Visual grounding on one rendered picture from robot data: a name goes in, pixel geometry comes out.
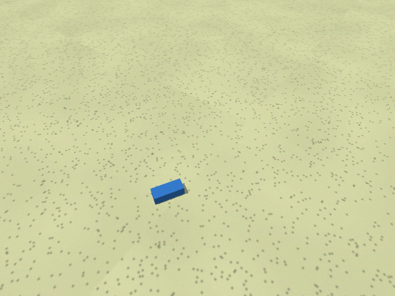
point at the carton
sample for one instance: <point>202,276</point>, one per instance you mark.
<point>167,191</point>

